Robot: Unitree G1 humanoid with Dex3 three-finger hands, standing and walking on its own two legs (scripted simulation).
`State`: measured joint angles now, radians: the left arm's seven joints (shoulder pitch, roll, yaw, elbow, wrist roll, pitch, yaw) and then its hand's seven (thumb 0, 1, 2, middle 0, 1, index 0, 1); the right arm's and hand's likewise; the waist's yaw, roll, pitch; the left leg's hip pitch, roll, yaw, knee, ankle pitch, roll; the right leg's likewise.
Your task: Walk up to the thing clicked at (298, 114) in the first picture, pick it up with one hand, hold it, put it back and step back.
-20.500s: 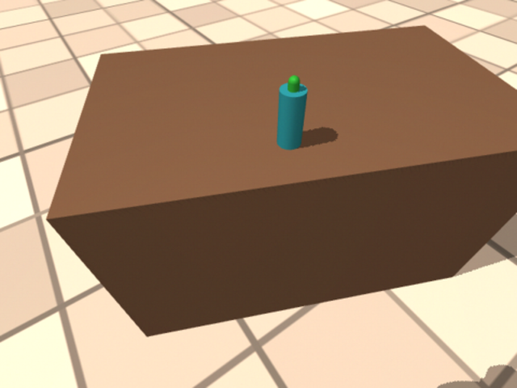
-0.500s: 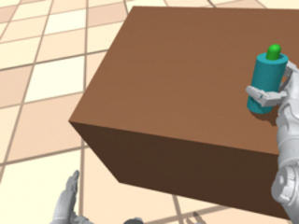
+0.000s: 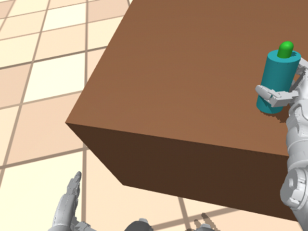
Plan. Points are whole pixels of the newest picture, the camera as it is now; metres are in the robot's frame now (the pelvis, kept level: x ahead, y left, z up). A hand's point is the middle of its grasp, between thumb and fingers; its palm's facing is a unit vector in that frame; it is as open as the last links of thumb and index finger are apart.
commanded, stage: loosen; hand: right
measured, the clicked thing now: (277, 78) +0.49 -0.22 +0.12
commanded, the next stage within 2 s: open in 0.06 s
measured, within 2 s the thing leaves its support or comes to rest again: rests again in 0.80 s
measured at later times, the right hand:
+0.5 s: hand (276, 83) +0.49 -0.23 +0.10, palm faces +0.19 +0.98 +0.02, open 13.3 cm
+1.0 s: hand out of the picture +0.48 -0.28 +0.20, palm faces +0.26 +0.97 -0.01, open 17.3 cm
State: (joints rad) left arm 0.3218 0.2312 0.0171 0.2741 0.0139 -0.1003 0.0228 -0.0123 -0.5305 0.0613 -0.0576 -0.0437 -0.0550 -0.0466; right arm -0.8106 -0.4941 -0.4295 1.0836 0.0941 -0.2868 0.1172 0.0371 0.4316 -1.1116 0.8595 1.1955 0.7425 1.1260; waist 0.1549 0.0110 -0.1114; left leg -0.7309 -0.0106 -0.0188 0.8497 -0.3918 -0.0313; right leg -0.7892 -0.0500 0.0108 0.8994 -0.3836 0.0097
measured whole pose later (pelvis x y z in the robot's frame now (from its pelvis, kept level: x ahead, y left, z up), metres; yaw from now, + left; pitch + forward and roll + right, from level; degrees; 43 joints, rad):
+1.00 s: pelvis +0.01 +0.00 +0.01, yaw -1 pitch +12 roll +2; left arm 0.32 0.25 0.00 0.36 -0.03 -0.05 0.05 -0.01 -0.51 0.04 -0.06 -0.05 -0.06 -0.04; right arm -0.85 -0.61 -0.47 1.00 0.11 -0.11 0.18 -0.02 0.51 -0.03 0.09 0.05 0.08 0.05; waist 0.11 -0.02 -0.12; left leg -0.60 -0.01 -0.01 0.77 -0.38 -0.03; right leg -0.67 -0.05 0.02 0.82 -0.37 0.01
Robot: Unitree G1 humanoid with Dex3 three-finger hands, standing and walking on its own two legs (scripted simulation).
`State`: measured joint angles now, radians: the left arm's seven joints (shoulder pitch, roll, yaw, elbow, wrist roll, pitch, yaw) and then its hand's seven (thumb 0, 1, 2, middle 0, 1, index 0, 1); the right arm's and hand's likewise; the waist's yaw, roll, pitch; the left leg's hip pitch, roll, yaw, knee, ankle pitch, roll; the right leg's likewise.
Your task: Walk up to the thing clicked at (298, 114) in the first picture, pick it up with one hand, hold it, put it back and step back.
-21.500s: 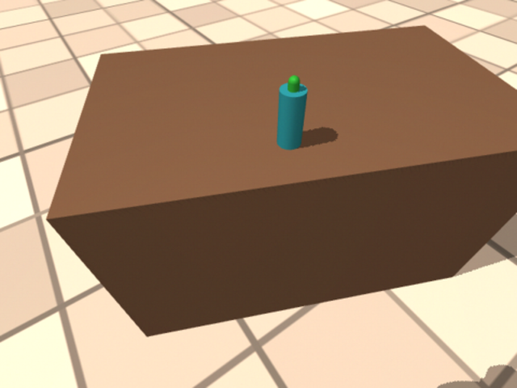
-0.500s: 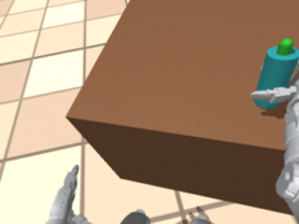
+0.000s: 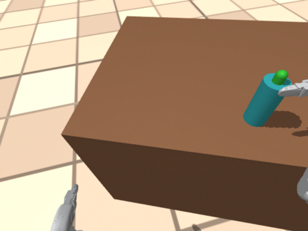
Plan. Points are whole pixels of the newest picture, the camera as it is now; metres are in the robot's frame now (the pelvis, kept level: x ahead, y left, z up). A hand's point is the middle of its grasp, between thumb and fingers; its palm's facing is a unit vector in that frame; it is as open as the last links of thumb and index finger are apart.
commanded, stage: rise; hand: right
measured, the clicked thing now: (266, 98) +0.46 -0.23 +0.10
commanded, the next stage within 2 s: sink last in 0.08 s
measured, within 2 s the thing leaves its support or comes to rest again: neither
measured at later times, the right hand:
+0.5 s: hand out of the picture +0.40 -0.38 +0.19, palm faces +0.52 +0.79 -0.32, open 17.6 cm
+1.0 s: hand out of the picture +0.16 -0.26 +0.16, palm faces +0.43 +0.81 -0.39, open 17.6 cm
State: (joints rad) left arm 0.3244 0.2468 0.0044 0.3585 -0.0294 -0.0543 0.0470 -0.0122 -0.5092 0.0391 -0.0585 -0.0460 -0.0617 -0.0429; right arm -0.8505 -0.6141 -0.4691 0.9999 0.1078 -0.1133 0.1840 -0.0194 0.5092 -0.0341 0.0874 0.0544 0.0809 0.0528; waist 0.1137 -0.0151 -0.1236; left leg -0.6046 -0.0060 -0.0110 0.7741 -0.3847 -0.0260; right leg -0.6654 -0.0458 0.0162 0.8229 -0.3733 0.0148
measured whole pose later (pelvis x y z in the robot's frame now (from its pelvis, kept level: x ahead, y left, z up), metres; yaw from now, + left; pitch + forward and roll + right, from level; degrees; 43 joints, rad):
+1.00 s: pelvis -0.01 +0.01 +0.03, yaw -2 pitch -2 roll +0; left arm 0.34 0.23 0.15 0.43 -0.05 -0.05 0.05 -0.01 -0.49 0.04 -0.05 -0.04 -0.06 -0.03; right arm 0.49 -0.32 -0.36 -0.32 0.08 -0.14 -0.03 -0.02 0.60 -0.05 0.06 0.06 0.06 0.06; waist -0.06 -0.04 -0.03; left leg -0.23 0.03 0.01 0.58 -0.32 -0.02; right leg -0.27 -0.01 0.03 0.58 -0.27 0.02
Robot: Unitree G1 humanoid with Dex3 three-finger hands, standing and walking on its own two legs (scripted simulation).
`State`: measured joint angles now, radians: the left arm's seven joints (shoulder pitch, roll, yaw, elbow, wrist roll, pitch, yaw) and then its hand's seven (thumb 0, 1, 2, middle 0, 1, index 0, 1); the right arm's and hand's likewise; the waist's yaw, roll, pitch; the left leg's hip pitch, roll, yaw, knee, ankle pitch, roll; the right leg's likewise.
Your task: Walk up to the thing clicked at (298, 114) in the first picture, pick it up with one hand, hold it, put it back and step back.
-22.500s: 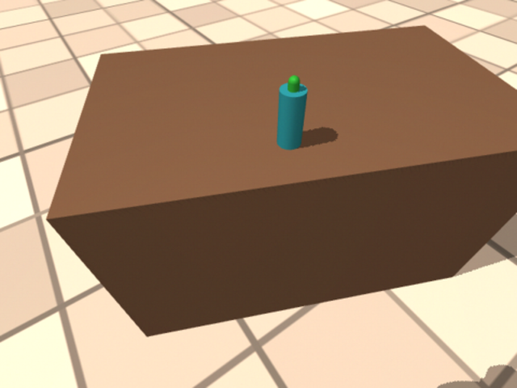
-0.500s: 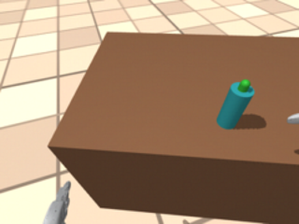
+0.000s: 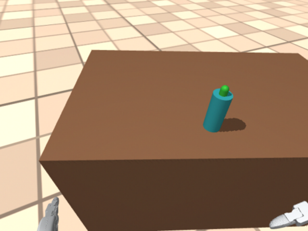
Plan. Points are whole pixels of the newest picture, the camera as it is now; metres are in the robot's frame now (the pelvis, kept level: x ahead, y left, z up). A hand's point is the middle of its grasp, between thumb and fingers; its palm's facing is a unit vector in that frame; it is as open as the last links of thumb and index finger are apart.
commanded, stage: sink last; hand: right
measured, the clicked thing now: (218, 108) +0.48 -0.22 +0.07
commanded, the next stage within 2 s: home in 0.32 s
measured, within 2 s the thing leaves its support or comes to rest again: neither
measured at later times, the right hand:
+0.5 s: hand (297, 188) +0.17 -0.27 +0.13, palm faces +0.41 +0.82 -0.41, open 17.4 cm
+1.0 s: hand (223, 228) +0.16 -0.18 -0.07, palm faces +0.07 +0.98 -0.20, open 17.4 cm
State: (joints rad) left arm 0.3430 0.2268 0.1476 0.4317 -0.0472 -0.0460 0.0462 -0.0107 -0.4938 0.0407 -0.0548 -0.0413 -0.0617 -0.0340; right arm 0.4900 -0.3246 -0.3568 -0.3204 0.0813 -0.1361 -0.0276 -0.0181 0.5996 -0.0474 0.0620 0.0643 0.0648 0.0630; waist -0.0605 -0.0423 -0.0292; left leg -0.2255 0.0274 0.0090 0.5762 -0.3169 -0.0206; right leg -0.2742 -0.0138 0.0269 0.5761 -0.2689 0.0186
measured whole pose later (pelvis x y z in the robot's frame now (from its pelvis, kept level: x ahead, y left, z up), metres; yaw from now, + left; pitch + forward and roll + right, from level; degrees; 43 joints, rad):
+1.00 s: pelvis +0.00 +0.00 +0.01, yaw +0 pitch -2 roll +0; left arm 0.18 0.18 0.01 0.65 -0.01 -0.12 0.06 0.00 0.78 0.84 -0.19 -0.28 -0.19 -0.28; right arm 0.34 -0.18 -0.03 0.41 0.00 -0.17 -0.03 -0.02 0.53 -0.07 0.06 0.06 0.06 0.06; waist 0.00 0.01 0.07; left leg -0.19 0.03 0.00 0.47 -0.25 -0.02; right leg -0.23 -0.02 0.02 0.46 -0.20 0.02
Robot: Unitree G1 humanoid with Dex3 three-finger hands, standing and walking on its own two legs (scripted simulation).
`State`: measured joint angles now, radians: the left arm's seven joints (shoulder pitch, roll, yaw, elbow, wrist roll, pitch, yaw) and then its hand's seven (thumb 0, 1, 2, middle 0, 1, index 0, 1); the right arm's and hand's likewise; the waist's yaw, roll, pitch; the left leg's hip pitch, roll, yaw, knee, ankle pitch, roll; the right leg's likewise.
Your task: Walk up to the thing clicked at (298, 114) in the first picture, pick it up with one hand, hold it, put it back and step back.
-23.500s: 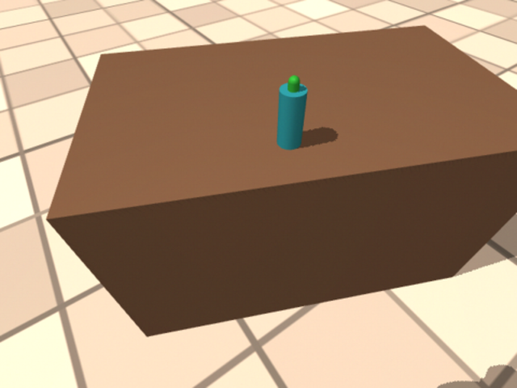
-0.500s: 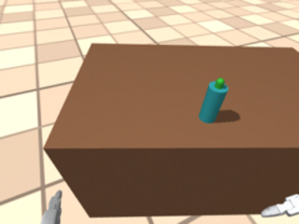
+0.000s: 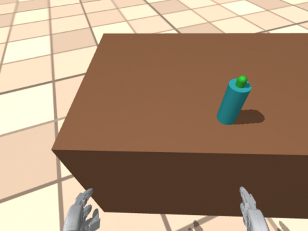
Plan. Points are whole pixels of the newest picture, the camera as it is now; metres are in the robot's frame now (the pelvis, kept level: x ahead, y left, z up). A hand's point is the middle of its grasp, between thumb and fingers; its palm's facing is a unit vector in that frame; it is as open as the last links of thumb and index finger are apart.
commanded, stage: home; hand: right
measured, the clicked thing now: (233, 99) +0.48 -0.23 +0.07
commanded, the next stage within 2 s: none
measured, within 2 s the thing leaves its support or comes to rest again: neither
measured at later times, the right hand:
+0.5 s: hand (222, 213) +0.20 -0.17 -0.11, palm faces +0.06 +0.97 -0.23, open 17.3 cm
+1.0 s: hand out of the picture +0.05 -0.27 -0.15, palm faces -0.09 +0.92 -0.39, open 17.4 cm
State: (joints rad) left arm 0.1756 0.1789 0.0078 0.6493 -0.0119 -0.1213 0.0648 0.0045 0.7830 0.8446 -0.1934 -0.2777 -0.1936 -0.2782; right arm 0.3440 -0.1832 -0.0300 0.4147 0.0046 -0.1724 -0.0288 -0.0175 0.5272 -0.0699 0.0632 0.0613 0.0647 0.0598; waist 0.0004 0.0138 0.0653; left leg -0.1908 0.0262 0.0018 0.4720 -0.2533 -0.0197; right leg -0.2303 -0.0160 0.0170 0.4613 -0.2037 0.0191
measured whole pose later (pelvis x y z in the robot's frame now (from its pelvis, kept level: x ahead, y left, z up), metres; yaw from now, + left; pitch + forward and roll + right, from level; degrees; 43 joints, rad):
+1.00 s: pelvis +0.00 -0.01 +0.00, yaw +2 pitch -4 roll +0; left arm 0.17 0.38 -0.02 1.09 0.02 0.01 -0.02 0.01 0.90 0.90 -0.20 -0.30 -0.20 -0.30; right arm 0.20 -0.39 0.03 1.07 -0.02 -0.01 0.00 -0.01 0.53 -0.06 0.06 0.06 0.06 0.06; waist 0.01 -0.01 0.04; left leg -0.12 0.03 -0.03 0.40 -0.21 -0.03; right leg -0.15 -0.02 -0.02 0.39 -0.17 0.01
